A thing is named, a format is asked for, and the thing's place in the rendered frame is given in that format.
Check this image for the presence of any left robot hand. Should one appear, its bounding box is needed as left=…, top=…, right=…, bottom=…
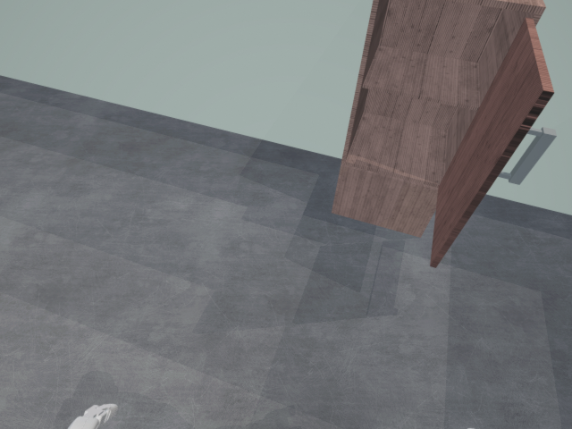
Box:
left=68, top=404, right=118, bottom=429

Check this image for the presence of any cupboard door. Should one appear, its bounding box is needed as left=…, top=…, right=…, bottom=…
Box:
left=430, top=18, right=554, bottom=268

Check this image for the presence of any handle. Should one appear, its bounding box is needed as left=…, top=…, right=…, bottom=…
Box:
left=498, top=127, right=557, bottom=185

